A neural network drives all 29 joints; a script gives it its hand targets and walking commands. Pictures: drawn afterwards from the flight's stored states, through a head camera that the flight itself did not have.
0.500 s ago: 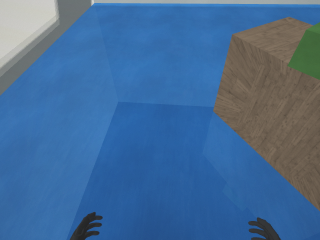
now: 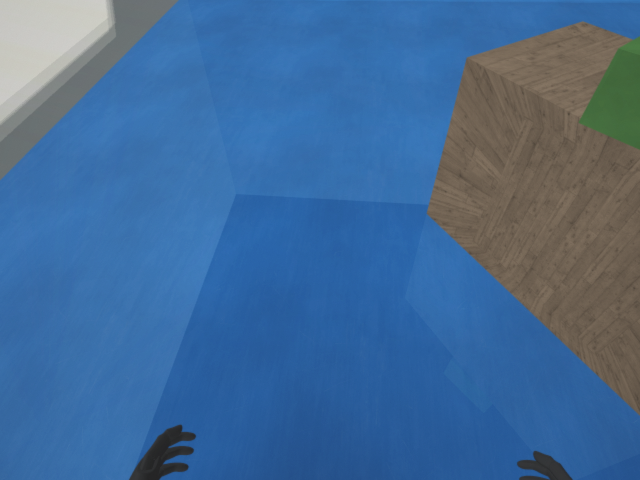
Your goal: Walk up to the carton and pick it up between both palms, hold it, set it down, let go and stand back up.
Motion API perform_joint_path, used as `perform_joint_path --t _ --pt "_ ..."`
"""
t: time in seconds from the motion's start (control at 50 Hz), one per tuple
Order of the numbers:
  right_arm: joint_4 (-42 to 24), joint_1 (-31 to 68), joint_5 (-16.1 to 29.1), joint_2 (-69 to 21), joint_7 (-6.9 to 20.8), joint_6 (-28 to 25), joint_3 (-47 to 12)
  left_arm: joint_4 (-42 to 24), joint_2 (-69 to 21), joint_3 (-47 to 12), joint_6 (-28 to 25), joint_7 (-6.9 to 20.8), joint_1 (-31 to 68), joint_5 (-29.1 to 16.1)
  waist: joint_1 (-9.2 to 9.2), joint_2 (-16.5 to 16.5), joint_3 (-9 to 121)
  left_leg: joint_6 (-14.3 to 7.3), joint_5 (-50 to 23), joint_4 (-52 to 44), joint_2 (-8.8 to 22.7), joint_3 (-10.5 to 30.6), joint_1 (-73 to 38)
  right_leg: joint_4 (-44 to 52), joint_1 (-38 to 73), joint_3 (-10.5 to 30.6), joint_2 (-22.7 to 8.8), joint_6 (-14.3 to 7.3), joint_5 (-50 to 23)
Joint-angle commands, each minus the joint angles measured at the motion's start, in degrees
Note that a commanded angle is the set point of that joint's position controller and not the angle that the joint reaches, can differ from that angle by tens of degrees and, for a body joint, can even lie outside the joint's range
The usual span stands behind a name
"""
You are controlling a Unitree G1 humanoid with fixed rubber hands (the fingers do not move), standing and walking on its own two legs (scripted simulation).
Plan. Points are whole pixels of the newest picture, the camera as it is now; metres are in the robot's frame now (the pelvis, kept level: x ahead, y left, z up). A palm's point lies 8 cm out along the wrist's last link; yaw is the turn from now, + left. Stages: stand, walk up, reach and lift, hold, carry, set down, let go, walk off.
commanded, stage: stand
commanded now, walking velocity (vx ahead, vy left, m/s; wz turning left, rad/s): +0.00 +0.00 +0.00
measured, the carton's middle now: out of the picture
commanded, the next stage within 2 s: walk up in 2.00 s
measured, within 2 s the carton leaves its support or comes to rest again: neither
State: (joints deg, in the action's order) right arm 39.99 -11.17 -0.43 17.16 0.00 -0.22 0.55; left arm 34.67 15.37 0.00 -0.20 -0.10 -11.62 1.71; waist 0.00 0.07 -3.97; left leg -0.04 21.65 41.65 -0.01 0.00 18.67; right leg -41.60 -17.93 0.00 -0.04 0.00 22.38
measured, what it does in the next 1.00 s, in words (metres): stands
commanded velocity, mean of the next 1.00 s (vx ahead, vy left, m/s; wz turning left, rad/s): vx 0.00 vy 0.00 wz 0.00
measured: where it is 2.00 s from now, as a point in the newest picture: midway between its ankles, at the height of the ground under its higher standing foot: outside the picture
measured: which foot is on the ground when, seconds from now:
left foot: down 0.00-1.00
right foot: down 0.00-1.00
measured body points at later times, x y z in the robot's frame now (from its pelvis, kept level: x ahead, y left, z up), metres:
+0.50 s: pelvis +0.00 +0.00 +0.00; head +0.01 +0.00 +0.45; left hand +0.16 +0.26 -0.09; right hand +0.14 -0.27 -0.10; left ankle +0.01 +0.12 -0.72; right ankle +0.00 -0.12 -0.72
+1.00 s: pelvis -0.01 +0.00 +0.00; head +0.00 +0.00 +0.45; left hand +0.14 +0.26 -0.09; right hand +0.12 -0.28 -0.11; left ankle +0.01 +0.12 -0.72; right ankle +0.00 -0.12 -0.72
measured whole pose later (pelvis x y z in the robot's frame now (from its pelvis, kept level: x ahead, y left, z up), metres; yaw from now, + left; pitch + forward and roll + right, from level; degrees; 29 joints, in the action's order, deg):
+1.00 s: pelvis -0.01 +0.00 +0.00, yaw +0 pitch -2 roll +0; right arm 44.3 -11.2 -0.4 18.0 0.0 -0.6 0.6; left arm 37.3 16.5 0.0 -0.2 -0.1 -11.6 1.7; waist 0.0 0.1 -2.8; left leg -0.1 21.0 41.7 0.0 0.0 18.7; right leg -41.6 -17.9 0.0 0.0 0.0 21.7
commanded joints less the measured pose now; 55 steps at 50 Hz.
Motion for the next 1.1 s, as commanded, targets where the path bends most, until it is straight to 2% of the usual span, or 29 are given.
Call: perform_joint_path --t 0.0,0.08,0.1,0.22,0.24,0.28,0.34,0.36,0.38,0.42,0.44,0.46,0.52,0.64,0.7,0.74,0.84,0.92,0.96,1.02,1.08 --pt "-3.1 2.0 -1.4 12.7 -0.5 -3.2 4.7 -1.2 13.7 5.1 -3.0 -0.6 3.1 -0.5 -0.43 1.4 8.1 -4.7 -13.7 -6.2 4.6 5.4 -2.6 6.1 1.9 6.1 -4.9 -5.1 -13.9" --pt "-2.6 1.9 -1.2 12.8 -0.3 -3.2 4.7 -1.1 14.2 5.1 -3.2 -0.6 3.0 -0.7 -0.6 1.1 8.3 -4.6 -14.0 -6.4 4.6 5.4 -2.8 5.9 2.0 6.1 -4.7 -4.8 -14.0" --pt "-2.5 2.5 -1.2 12.8 -0.3 -3.2 4.7 -0.8 14.1 5.1 -3.1 -0.6 2.5 -0.8 -0.11 1.4 8.4 -4.6 -13.8 -6.5 4.6 5.5 -2.7 6.3 2.3 6.0 -4.7 -4.9 -14.1" --pt "-2.1 2.1 -1.1 13.3 -0.2 -3.3 4.7 -0.9 14.4 5.1 -3.4 -0.6 3.5 -0.7 -0.72 1.4 8.0 -4.5 -15.5 -6.4 4.5 5.2 -3.4 6.9 1.3 6.2 -5.0 -5.0 -14.2" --pt "-2.0 2.7 -1.1 13.0 -0.3 -3.5 4.4 -1.0 14.2 5.0 -3.3 -0.6 3.6 -0.8 -0.19 1.5 8.2 -4.9 -14.8 -6.9 4.8 5.9 -3.1 6.5 1.6 5.9 -4.6 -4.8 -14.3" --pt "-2.1 2.6 -1.0 13.0 -0.3 -3.4 4.6 -0.6 14.8 5.1 -3.3 -0.6 3.1 -0.8 -0.4 2.8 8.0 -4.7 -15.8 -6.2 4.6 5.4 -2.8 7.0 2.2 6.4 -5.2 -5.0 -15.4" --pt "-1.4 2.3 -1.0 13.2 -0.4 -3.3 4.6 -0.5 15.0 5.0 -3.4 -0.6 3.4 -0.6 -0.55 2.0 7.8 -4.5 -15.8 -6.0 4.5 4.9 -3.1 7.5 1.8 7.1 -5.6 -5.1 -16.1" --pt "-1.4 2.3 -1.0 13.1 -0.4 -3.4 4.6 -0.6 14.7 5.0 -3.5 -0.6 3.1 -0.8 -0.72 2.7 8.5 -4.5 -15.4 -6.1 4.8 4.9 -4.0 7.2 1.9 7.1 -5.4 -5.0 -16.2" --pt "-1.4 2.1 -1.1 13.4 -0.2 -3.4 4.6 -0.4 14.8 5.1 -3.6 -0.6 3.3 -0.8 -0.57 1.7 9.2 -4.6 -16.4 -6.1 4.7 5.0 -3.7 6.9 2.6 6.5 -5.4 -4.9 -16.6" --pt "-1.0 2.5 -0.9 13.3 -0.3 -3.4 4.5 -0.4 14.8 4.9 -3.5 -0.6 3.5 -0.7 -0.41 2.8 8.1 -4.9 -16.2 -6.6 4.9 5.6 -3.2 7.0 2.4 6.5 -5.2 -4.8 -16.6" --pt "-1.1 3.0 -1.0 13.5 -0.2 -3.4 4.6 -0.2 14.3 5.1 -3.5 -0.7 2.9 -0.6 -0.33 1.4 8.4 -4.7 -16.2 -6.5 4.7 5.0 -3.4 7.3 2.4 7.0 -5.3 -4.9 -16.4" --pt "-1.2 2.6 -1.0 13.5 -0.3 -3.4 4.6 -0.2 15.4 5.2 -3.5 -0.7 3.4 -0.6 -0.72 1.8 7.8 -4.6 -16.9 -6.6 4.7 5.0 -3.3 7.3 2.1 6.9 -5.5 -5.1 -16.9" --pt "-0.6 2.4 -0.7 13.2 -0.2 -3.5 4.5 0.1 15.0 5.0 -3.5 -0.6 3.1 -0.8 -0.21 1.8 8.7 -4.7 -17.9 -6.6 5.1 5.6 -3.7 6.6 2.7 6.4 -5.2 -4.9 -17.2" --pt "-0.1 3.2 -0.7 13.6 -0.4 -3.4 4.6 0.7 15.0 4.9 -3.5 -0.7 3.3 -0.7 -0.37 2.5 8.9 -4.6 -18.2 -6.5 4.9 5.1 -4.0 7.2 3.0 6.6 -5.5 -4.9 -18.4" --pt "0.3 3.0 -0.6 13.6 -0.4 -3.2 4.5 1.0 15.3 5.0 -3.4 -0.8 3.0 -0.7 -0.52 2.0 8.4 -4.7 -17.6 -6.7 5.0 5.5 -3.8 7.5 2.4 7.4 -5.8 -5.3 -17.4" --pt "0.8 2.8 -0.8 13.6 -0.4 -3.3 4.3 1.3 15.2 5.0 -3.3 -0.7 3.2 -0.7 -0.26 2.3 7.7 -4.9 -16.9 -7.2 5.0 5.6 -3.5 7.6 2.5 6.7 -5.1 -4.8 -16.6" --pt "1.6 2.6 -0.6 13.7 -0.3 -3.2 4.5 1.7 15.4 4.8 -3.6 -0.7 3.3 -0.8 -0.35 2.7 8.4 -4.6 -18.0 -7.0 5.0 5.4 -4.4 8.0 2.7 7.1 -5.5 -4.9 -18.2" --pt "1.7 3.1 -0.5 13.6 -0.4 -3.3 4.4 2.2 15.6 4.8 -3.3 -0.8 3.4 -0.7 -0.24 2.8 8.3 -4.6 -16.9 -7.1 4.9 5.5 -3.8 8.3 2.6 7.1 -5.6 -4.8 -16.6" --pt "1.9 3.0 -0.5 13.6 -0.3 -3.3 4.4 2.7 15.8 4.9 -3.5 -0.7 3.7 -0.7 -0.66 3.2 8.0 -4.6 -16.1 -7.2 4.7 4.9 -4.5 9.6 2.0 8.4 -6.3 -5.1 -15.6" --pt "2.5 2.8 -0.4 13.5 -0.3 -3.1 4.4 3.1 15.5 4.5 -3.5 -0.7 3.9 -0.8 -0.77 3.5 7.5 -4.9 -15.3 -7.7 5.0 5.9 -4.4 9.7 1.6 8.1 -5.7 -5.0 -14.6" --pt "2.9 2.8 -0.7 13.9 -0.3 -3.2 4.2 3.6 15.6 4.8 -3.4 -0.7 3.8 -0.7 -0.61 2.4 7.0 -4.7 -14.4 -8.5 5.1 6.0 -4.0 9.8 1.5 8.0 -5.7 -4.9 -13.2"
